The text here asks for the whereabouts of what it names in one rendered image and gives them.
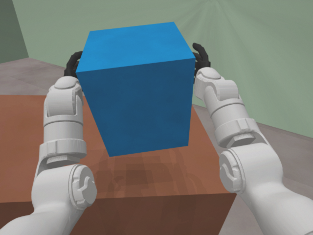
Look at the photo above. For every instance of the left robot upper arm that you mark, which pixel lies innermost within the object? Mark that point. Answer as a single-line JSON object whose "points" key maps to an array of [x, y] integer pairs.
{"points": [[60, 196]]}

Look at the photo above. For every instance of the robot right forearm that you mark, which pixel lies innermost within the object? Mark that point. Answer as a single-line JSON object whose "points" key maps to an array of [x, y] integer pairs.
{"points": [[233, 126]]}

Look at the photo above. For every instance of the robot right hand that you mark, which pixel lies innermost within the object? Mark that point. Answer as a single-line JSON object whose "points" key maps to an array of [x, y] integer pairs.
{"points": [[202, 58]]}

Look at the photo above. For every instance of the right robot upper arm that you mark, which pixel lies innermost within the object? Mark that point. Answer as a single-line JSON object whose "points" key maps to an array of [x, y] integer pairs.
{"points": [[254, 173]]}

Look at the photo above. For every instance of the robot left hand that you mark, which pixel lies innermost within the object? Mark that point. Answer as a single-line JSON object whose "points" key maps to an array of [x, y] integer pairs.
{"points": [[73, 64]]}

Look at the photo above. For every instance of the carton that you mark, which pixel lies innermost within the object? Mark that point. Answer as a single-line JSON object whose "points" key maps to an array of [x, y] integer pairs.
{"points": [[138, 82]]}

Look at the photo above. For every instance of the robot left forearm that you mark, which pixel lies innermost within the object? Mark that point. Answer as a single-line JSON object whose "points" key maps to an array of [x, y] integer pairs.
{"points": [[63, 126]]}

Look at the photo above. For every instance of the pedestal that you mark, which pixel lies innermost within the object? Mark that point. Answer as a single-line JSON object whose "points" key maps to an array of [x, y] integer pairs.
{"points": [[175, 191]]}

